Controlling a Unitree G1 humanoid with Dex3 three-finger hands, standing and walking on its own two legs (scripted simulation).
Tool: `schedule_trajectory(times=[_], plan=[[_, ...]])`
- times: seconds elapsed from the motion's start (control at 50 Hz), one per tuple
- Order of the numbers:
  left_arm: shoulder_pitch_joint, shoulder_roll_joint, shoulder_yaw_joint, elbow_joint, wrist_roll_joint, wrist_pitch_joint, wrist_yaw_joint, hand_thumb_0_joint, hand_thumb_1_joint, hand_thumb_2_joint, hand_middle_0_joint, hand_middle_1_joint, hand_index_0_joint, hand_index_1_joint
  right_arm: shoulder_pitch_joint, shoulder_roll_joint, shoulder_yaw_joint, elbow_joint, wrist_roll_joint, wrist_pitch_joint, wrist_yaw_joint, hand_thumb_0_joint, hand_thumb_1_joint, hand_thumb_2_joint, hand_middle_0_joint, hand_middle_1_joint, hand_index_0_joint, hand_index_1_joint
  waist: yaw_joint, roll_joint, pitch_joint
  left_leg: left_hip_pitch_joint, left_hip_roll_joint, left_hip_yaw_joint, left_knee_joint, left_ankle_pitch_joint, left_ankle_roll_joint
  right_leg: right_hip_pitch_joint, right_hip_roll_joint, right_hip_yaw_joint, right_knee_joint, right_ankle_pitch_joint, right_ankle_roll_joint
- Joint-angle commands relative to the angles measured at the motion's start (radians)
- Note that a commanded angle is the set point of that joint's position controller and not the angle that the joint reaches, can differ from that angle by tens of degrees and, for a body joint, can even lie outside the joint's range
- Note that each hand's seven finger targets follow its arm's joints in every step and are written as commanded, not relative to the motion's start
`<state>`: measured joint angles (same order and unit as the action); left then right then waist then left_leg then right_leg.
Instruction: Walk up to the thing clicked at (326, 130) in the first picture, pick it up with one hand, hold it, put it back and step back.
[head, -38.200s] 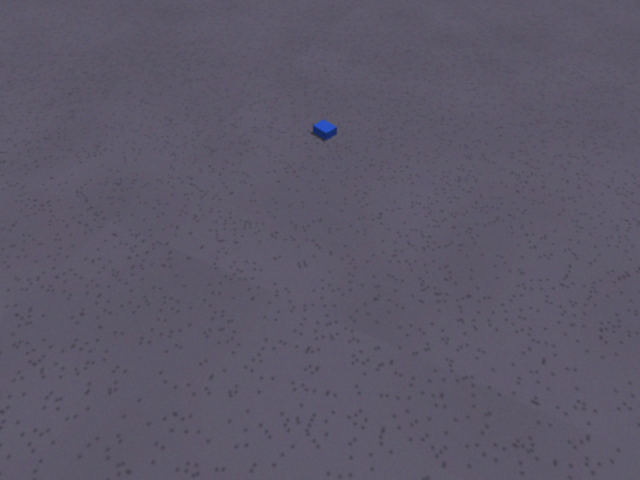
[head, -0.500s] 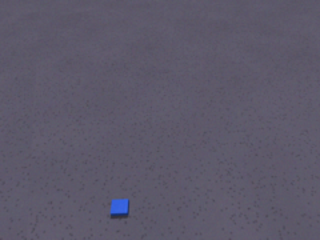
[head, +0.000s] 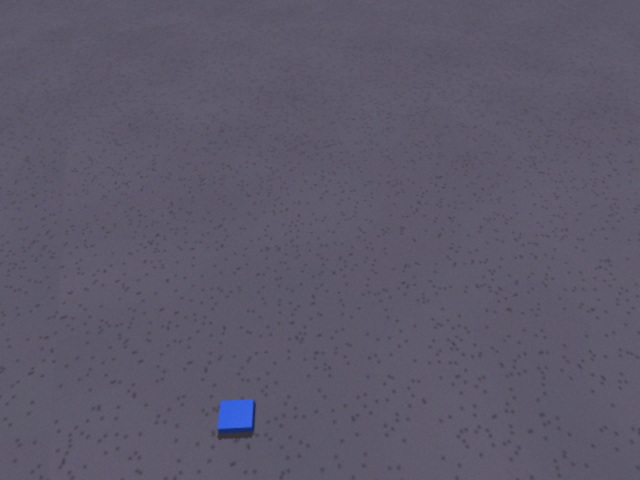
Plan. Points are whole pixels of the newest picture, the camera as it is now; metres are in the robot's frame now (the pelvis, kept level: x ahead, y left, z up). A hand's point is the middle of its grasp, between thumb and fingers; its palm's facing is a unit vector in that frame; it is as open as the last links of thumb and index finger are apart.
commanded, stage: stand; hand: left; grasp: from above
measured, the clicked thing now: (237, 416) +0.43 +0.26 -0.76
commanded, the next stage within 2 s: step back in 0.02 s
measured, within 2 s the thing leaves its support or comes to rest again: neither
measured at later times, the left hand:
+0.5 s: hand out of the picture +0.05 +0.33 -0.18, palm faces -0.04 -0.93 -0.36, open 7.4 cm
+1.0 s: hand out of the picture -0.09 +0.30 -0.15, palm faces -0.06 -0.91 -0.42, open 7.4 cm
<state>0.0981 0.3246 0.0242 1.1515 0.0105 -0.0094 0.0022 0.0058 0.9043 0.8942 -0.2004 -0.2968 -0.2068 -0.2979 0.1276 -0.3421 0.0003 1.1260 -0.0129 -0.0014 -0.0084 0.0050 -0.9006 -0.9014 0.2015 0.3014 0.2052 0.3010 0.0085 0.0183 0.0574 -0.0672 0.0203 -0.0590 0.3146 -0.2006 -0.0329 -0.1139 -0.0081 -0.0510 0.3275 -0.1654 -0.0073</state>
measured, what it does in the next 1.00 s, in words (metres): walks backwards: right foot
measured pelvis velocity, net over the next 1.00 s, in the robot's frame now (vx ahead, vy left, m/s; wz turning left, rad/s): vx -0.21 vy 0.04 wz -0.08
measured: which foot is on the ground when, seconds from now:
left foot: down 0.00-0.80, up 0.82-1.00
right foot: down 0.00-0.32, up 0.34-0.76, down 0.78-1.00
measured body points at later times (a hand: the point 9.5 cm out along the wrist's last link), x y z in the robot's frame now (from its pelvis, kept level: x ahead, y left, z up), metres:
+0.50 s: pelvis -0.09 +0.06 -0.01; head -0.01 +0.09 +0.43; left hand +0.05 +0.37 -0.15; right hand -0.03 -0.26 -0.12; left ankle -0.06 +0.15 -0.75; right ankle -0.11 -0.08 -0.67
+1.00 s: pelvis -0.21 +0.04 -0.02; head -0.16 +0.02 +0.43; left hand -0.09 +0.35 -0.12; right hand -0.14 -0.28 -0.14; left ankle -0.22 +0.18 -0.68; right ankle -0.19 -0.07 -0.75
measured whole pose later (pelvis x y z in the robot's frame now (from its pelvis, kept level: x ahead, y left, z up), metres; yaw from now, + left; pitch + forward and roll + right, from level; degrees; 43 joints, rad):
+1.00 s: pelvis -0.21 +0.04 -0.02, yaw -5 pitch -2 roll +2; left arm 0.17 0.34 0.07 0.81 0.04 0.04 0.01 0.01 0.90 0.89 -0.20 -0.30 -0.21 -0.30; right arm 0.17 -0.41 -0.05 0.87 0.01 0.05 -0.02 0.01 -0.90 -0.90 0.20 0.30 0.21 0.30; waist 0.02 0.01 0.16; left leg -0.41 -0.11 -0.12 1.06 -0.50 -0.01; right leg -0.29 -0.01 0.03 0.59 -0.27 -0.03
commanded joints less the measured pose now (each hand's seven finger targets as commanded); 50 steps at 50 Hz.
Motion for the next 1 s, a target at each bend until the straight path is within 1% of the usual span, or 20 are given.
schedule_trajectory(times=[0.0,0.06,0.1,0.12,0.2,0.26,0.28,0.3,0.32,0.34,0.38,0.56,0.68,0.74,0.76,0.78,0.8,0.86,0.92,0.98], plan=[[-0.036,0.3,0.079,-0.085,-0.02,-0.011,0.014,0.0,0.9,0.9,-0.2,-0.3,-0.2,-0.3,-0.073,-0.257,-0.061,-0.083,0.012,-0.005,0.0,0.0,-0.9,-0.9,0.2,0.3,0.2,0.3,-0.005,-0.041,0.052,-0.152,0.069,-0.057,0.072,0.259,0.065,-0.028,-0.127,0.129,0.022,0.308,-0.025],[-0.013,0.319,0.094,-0.142,-0.021,-0.007,0.021,0.0,0.9,0.9,-0.2,-0.3,-0.2,-0.3,-0.024,-0.228,-0.066,-0.128,0.028,0.016,0.003,0.0,-0.9,-0.9,0.2,0.3,0.2,0.3,-0.011,-0.111,-0.086,-0.15,-0.026,0.02,0.324,0.178,0.054,0.002,-0.238,0.214,0.021,0.462,-0.14],[-0.064,0.321,0.1,-0.201,-0.001,-0.002,0.025,0.0,0.9,0.9,-0.2,-0.3,-0.2,-0.3,-0.002,-0.217,-0.082,-0.153,0.019,0.038,0.007,0.0,-0.9,-0.9,0.2,0.3,0.2,0.3,-0.019,-0.191,-0.118,-0.207,-0.078,-0.002,0.595,-0.303,0.063,-0.049,-0.36,0.3,-0.005,0.432,-0.248],[-0.08,0.321,0.102,-0.227,0.011,0.0,0.027,0.0,0.9,0.9,-0.2,-0.3,-0.2,-0.3,0.021,-0.219,-0.088,-0.168,0.014,0.047,0.012,0.0,-0.9,-0.9,0.2,0.3,0.2,0.3,-0.026,-0.175,-0.119,-0.212,-0.061,-0.047,0.68,-0.344,0.074,-0.091,-0.371,0.286,0.025,0.426,-0.268],[-0.118,0.301,0.092,-0.293,0.025,0.016,0.036,0.0,0.9,0.9,-0.2,-0.3,-0.2,-0.3,0.088,-0.223,-0.098,-0.196,0.02,0.05,0.016,0.0,-0.9,-0.9,0.2,0.3,0.2,0.3,-0.035,-0.203,-0.122,-0.245,-0.029,-0.016,0.526,-0.278,0.066,-0.07,-0.305,0.22,0.13,0.42,-0.21],[-0.106,0.289,0.082,-0.317,-0.001,0.044,0.028,0.0,0.9,0.9,-0.2,-0.3,-0.2,-0.3,0.125,-0.209,-0.109,-0.192,-0.01,0.033,0.011,0.0,-0.9,-0.9,0.2,0.3,0.2,0.3,-0.054,-0.122,-0.107,-0.149,-0.039,0.049,0.11,0.037,0.052,-0.094,-0.211,0.16,0.288,0.27,-0.122],[-0.065,0.24,0.073,-0.32,-0.015,0.055,0.026,0.0,0.9,0.9,-0.2,-0.3,-0.2,-0.3,0.093,-0.262,-0.122,-0.215,-0.037,0.024,0.007,0.0,-0.9,-0.9,0.2,0.3,0.2,0.3,-0.028,0.035,-0.093,-0.124,0.087,-0.149,0.02,0.228,0.075,-0.176,-0.095,0.121,0.41,0.084,-0.064],[-0.031,0.191,0.066,-0.325,-0.019,0.061,0.03,0.0,0.9,0.9,-0.2,-0.3,-0.2,-0.3,0.043,-0.357,-0.138,-0.239,-0.044,0.016,0.007,0.0,-0.9,-0.9,0.2,0.3,0.2,0.3,0.003,0.229,-0.08,-0.052,0.26,-0.381,0.005,0.446,0.142,-0.363,0.098,0.107,0.541,-0.414,-0.027],[-0.061,0.241,0.079,-0.322,-0.006,0.066,0.045,0.0,0.9,0.9,-0.2,-0.3,-0.2,-0.3,0.049,-0.417,-0.148,-0.254,-0.027,0.014,0.008,0.0,-0.9,-0.9,0.2,0.3,0.2,0.3,-0.057,0.226,-0.086,-0.167,0.329,-0.425,0.021,0.515,0.231,-0.309,0.116,0.245,0.696,-0.533,-0.017],[-0.087,0.254,0.085,-0.309,-0.002,0.067,0.049,0.0,0.9,0.9,-0.2,-0.3,-0.2,-0.3,0.027,-0.375,-0.142,-0.26,-0.026,0.012,0.003,0.0,-0.9,-0.9,0.2,0.3,0.2,0.3,-0.057,0.17,-0.071,-0.178,0.314,-0.397,0.031,0.507,0.242,-0.308,0.117,0.278,0.798,-0.495,-0.024],[-0.008,0.251,0.08,-0.289,-0.02,0.066,0.047,0.0,0.9,0.9,-0.2,-0.3,-0.2,-0.3,-0.07,-0.29,-0.12,-0.287,-0.027,0.01,-0.012,0.0,-0.9,-0.9,0.2,0.3,0.2,0.3,0.015,0.1,-0.087,-0.066,0.188,-0.178,0.11,0.519,0.203,-0.408,0.126,0.288,0.885,-0.348,-0.024],[0.007,0.241,0.096,-0.358,0.002,0.047,0.029,0.0,0.9,0.9,-0.2,-0.3,-0.2,-0.3,0.084,-0.282,-0.127,-0.315,-0.011,0.007,-0.032,0.0,-0.9,-0.9,0.2,0.3,0.2,0.3,-0.063,0.099,-0.11,0.118,0.271,-0.204,0.184,0.581,0.306,-0.397,0.076,0.199,0.701,-0.39,0.037],[0.124,0.225,0.102,-0.335,0.007,0.04,0.014,0.0,0.9,0.9,-0.2,-0.3,-0.2,-0.3,0.01,-0.298,-0.123,-0.358,-0.01,0.014,-0.024,0.0,-0.9,-0.9,0.2,0.3,0.2,0.3,-0.024,0.129,-0.159,-0.024,0.252,-0.167,0.191,0.341,0.258,-0.201,0.026,0.101,0.397,-0.301,0.004],[0.236,0.229,0.111,-0.297,0.018,0.032,0.009,0.0,0.9,0.9,-0.2,-0.3,-0.2,-0.3,-0.037,-0.291,-0.117,-0.36,0.002,0.028,-0.014,0.0,-0.9,-0.9,0.2,0.3,0.2,0.3,0.034,0.099,-0.15,-0.209,0.193,-0.112,0.237,0.12,0.162,-0.01,0.005,0.09,0.127,-0.063,-0.043],[0.221,0.292,0.127,-0.317,0.033,0.025,0.01,0.0,0.9,0.9,-0.2,-0.3,-0.2,-0.3,-0.034,-0.253,-0.104,-0.37,0.01,0.029,-0.011,0.0,-0.9,-0.9,0.2,0.3,0.2,0.3,0.025,-0.063,-0.122,-0.359,0.102,-0.058,0.35,-0.018,0.096,0.01,-0.128,0.319,0.077,-0.068,-0.098],[0.144,0.395,0.148,-0.347,0.021,0.028,0.006,0.0,0.9,0.9,-0.2,-0.3,-0.2,-0.3,-0.082,-0.22,-0.105,-0.375,0.017,0.032,-0.018,0.0,-0.9,-0.9,0.2,0.3,0.2,0.3,0.05,-0.316,-0.039,-0.402,-0.111,0.05,0.608,-0.341,0.036,-0.182,-0.337,0.58,-0.043,-0.051,-0.27],[0.071,0.411,0.151,-0.398,0.035,0.019,0.009,0.0,0.9,0.9,-0.2,-0.3,-0.2,-0.3,-0.065,-0.246,-0.115,-0.359,0.008,0.041,-0.023,0.0,-0.9,-0.9,0.2,0.3,0.2,0.3,0.04,-0.278,0.026,-0.368,-0.107,-0.075,0.83,-0.432,0.024,-0.32,-0.422,0.656,-0.068,-0.009,-0.333],[-0.04,0.295,0.122,-0.429,0.021,0.015,0.024,0.0,0.9,0.9,-0.2,-0.3,-0.2,-0.3,0.05,-0.236,-0.101,-0.304,0.029,0.031,-0.021,0.0,-0.9,-0.9,0.2,0.3,0.2,0.3,-0.043,-0.142,0.015,-0.392,-0.154,-0.111,0.906,-0.281,0.026,-0.225,-0.225,0.311,0.062,0.247,-0.21],[0.022,0.257,0.117,-0.443,0.028,0.019,0.026,0.0,0.9,0.9,-0.2,-0.3,-0.2,-0.3,0.059,-0.229,-0.088,-0.314,0.016,0.021,-0.025,0.0,-0.9,-0.9,0.2,0.3,0.2,0.3,0.013,-0.139,-0.054,-0.418,-0.136,-0.065,0.79,-0.307,0.012,-0.035,-0.193,0.255,0.131,0.34,-0.202],[0.081,0.271,0.118,-0.446,0.031,0.027,0.034,0.0,0.9,0.9,-0.2,-0.3,-0.2,-0.3,0.033,-0.222,-0.088,-0.345,0.008,0.017,-0.025,0.0,-0.9,-0.9,0.2,0.3,0.2,0.3,0.044,-0.186,-0.079,-0.401,-0.071,-0.029,0.536,-0.331,0.017,0.077,-0.235,0.289,0.17,0.403,-0.211]])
